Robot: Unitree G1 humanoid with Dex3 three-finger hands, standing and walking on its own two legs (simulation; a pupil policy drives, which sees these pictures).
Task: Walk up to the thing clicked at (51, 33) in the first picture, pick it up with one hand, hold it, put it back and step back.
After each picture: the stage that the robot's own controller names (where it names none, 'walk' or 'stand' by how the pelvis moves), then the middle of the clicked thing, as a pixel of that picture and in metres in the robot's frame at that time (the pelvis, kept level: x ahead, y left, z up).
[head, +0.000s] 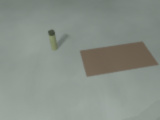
stand; (53, 40) +1.38 +0.37 -0.65
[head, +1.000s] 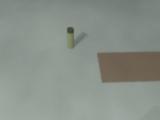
walk; (70, 38) +1.29 +0.19 -0.63
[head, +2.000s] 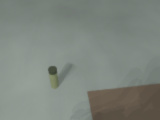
walk; (53, 78) +0.81 +0.23 -0.64
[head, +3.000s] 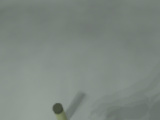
walk; (60, 114) +0.51 +0.26 -0.64
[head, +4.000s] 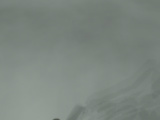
stand; out of the picture +0.42 +0.21 -0.65
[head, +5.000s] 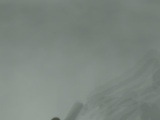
stand; out of the picture +0.41 +0.21 -0.65
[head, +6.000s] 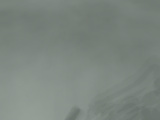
stand; out of the picture +0.41 +0.24 -0.66
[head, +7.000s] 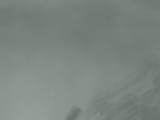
stand; out of the picture +0.39 +0.23 -0.66
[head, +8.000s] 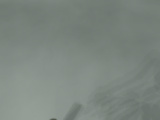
go down; out of the picture +0.40 +0.23 -0.66
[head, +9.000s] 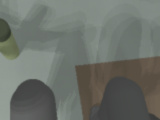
go down; (5, 42) +0.48 +0.28 -0.23
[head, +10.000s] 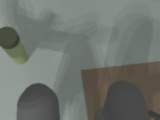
close in; (15, 48) +0.47 +0.27 -0.25
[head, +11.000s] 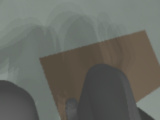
close in; out of the picture +0.45 +0.32 -0.16
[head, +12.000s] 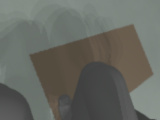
lift; out of the picture +0.44 +0.33 -0.16
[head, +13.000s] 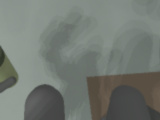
lift; out of the picture +0.34 +0.28 -0.02
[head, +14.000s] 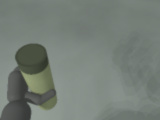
hold; (41, 82) +0.32 +0.15 +0.09
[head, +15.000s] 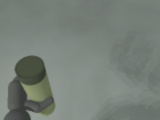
hold; (39, 90) +0.32 +0.16 +0.04
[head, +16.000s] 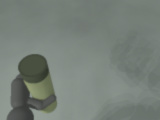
crouch; (41, 88) +0.32 +0.15 +0.04
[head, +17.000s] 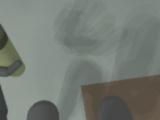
crouch; (4, 55) +0.43 +0.24 -0.04
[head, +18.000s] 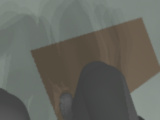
lower; out of the picture +0.44 +0.32 -0.16
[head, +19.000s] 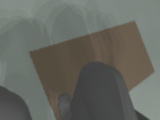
lower; out of the picture +0.44 +0.33 -0.16
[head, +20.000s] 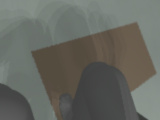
lower; out of the picture +0.43 +0.32 -0.16
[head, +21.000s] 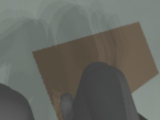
lower; out of the picture +0.43 +0.32 -0.16
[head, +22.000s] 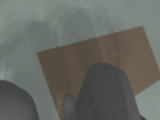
loosen; out of the picture +0.43 +0.30 -0.15
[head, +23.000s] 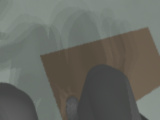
withdraw; out of the picture +0.44 +0.29 -0.17
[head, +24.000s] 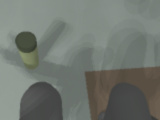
walk; (29, 53) +0.46 +0.24 -0.23
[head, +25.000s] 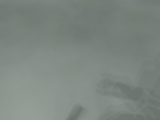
stand; out of the picture +0.40 +0.19 -0.59
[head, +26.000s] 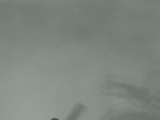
stand; out of the picture +0.40 +0.20 -0.60
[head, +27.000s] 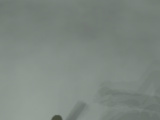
stand; out of the picture +0.41 +0.20 -0.61
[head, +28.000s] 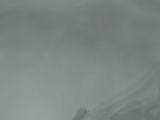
walk; out of the picture +0.42 +0.20 -0.66
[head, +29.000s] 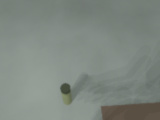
walk; (66, 94) +0.56 +0.14 -0.63
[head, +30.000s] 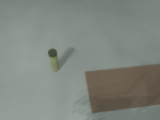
walk; (54, 61) +0.87 +0.26 -0.63
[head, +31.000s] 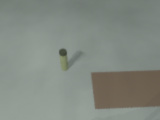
stand; (63, 60) +1.03 +0.22 -0.64
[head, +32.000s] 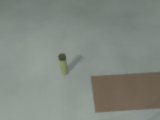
stand; (63, 64) +1.04 +0.23 -0.66
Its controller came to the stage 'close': yes
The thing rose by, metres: 0.69
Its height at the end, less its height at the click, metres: +0.00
